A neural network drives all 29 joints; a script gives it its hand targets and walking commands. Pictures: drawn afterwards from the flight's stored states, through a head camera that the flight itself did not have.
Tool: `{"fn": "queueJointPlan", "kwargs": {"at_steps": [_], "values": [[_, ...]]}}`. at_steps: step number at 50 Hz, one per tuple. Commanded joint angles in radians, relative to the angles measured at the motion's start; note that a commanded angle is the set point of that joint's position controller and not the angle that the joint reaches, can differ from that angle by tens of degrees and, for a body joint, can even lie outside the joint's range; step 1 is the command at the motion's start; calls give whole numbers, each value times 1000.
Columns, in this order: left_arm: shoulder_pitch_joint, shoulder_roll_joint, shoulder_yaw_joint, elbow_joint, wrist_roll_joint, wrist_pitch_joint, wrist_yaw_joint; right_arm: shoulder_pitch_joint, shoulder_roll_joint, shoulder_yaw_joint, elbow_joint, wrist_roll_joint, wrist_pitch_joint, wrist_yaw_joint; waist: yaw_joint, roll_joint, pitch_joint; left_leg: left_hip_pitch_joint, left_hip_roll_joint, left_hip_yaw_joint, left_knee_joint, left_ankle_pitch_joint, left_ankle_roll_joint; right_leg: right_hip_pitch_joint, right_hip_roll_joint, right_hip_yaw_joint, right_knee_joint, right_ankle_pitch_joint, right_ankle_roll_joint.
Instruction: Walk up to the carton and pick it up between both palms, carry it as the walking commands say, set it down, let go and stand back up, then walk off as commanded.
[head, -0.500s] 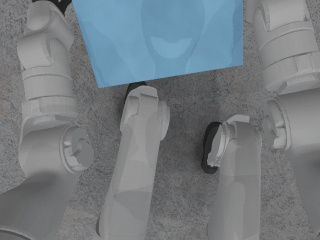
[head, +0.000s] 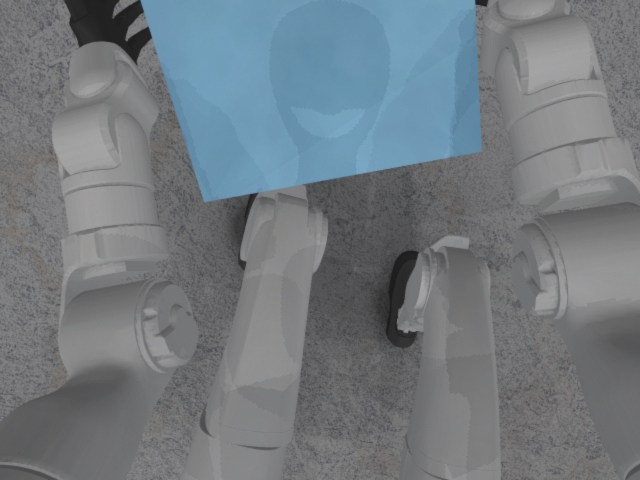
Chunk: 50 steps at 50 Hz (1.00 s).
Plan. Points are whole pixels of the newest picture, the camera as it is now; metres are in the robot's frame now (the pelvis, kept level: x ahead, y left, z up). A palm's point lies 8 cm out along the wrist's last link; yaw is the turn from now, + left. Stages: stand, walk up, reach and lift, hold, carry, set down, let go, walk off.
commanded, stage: reach and lift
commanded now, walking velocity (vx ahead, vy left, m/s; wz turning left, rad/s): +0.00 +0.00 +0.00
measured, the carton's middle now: (316, 41) +0.51 +0.15 -0.20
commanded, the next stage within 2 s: none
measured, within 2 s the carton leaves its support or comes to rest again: neither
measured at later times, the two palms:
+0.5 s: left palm (78, 43) +0.41 +0.31 -0.05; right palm out of the picture +0.55 -0.02 -0.04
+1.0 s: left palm (21, 43) +0.39 +0.30 +0.01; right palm out of the picture +0.54 -0.03 +0.03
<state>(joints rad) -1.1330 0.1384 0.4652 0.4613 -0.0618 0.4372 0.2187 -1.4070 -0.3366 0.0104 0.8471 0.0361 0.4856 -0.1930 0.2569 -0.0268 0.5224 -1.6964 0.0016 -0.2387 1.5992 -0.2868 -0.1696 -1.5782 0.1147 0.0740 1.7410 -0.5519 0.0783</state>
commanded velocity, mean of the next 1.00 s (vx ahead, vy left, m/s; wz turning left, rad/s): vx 0.00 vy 0.00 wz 0.00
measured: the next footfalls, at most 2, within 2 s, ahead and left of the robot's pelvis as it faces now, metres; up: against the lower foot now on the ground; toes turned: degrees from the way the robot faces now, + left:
none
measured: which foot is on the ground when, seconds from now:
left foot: down 0.00-1.00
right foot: down 0.00-1.00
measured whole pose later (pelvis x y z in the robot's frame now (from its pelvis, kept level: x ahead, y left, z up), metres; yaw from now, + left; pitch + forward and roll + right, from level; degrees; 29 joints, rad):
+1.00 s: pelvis +0.01 -0.01 +0.11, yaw +2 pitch +13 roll -2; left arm -0.95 0.09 0.42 0.42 -0.05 0.46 0.24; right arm -1.22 -0.27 -0.04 0.81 0.01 0.47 -0.19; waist 0.24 -0.04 0.52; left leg -1.23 0.04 -0.20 1.20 -0.21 -0.15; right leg -1.13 0.09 0.08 1.35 -0.46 0.05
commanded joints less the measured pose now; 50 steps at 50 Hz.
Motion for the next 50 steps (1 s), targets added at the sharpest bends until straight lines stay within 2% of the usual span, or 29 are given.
{"fn": "queueJointPlan", "kwargs": {"at_steps": [1, 10, 17, 24, 31, 35, 50], "values": [[-765, -909, -739, -100, -188, 28, -417, -814, 1040, 308, -495, 191, -167, 437, 26, -19, -2407, 932, -90, 405, -142, 61, 90, 330, 100, -193, -274, 16, -82], [-762, -931, -750, -93, -195, 42, -421, -815, 1051, 307, -498, 184, -160, 459, 29, 4, -2410, 1030, -84, 388, -206, 28, 85, 379, 95, -188, -331, 1, -94], [-728, -948, -765, -141, -199, 40, -423, -757, 1083, 319, -509, 196, -163, 471, 33, 24, -2433, 1104, -87, 393, -245, 98, 85, 448, 91, -169, -383, 53, -103], [-677, -962, -781, -161, -198, 35, -431, -705, 1107, 339, -523, 203, -166, 471, 31, 6, -2423, 1125, -94, 401, -283, 166, 94, 525, 84, -145, -443, 101, -101], [-633, -977, -791, -150, -191, 36, -436, -682, 1120, 352, -526, 195, -165, 477, 29, -26, -2386, 1162, -94, 391, -333, 164, 98, 566, 77, -139, -503, 100, -96], [-616, -986, -799, -154, -187, 39, -438, -668, 1126, 353, -522, 191, -166, 486, 29, -23, -2366, 1209, -93, 383, -367, 151, 98, 575, 74, -139, -535, 92, -98], [-579, -1041, -850, -202, -181, 38, -438, -607, 1153, 332, -498, 187, -183, 521, -2, 32, -2309, 1418, -85, 345, -500, 121, 93, 619, 59, -128, -665, 89, -113]]}}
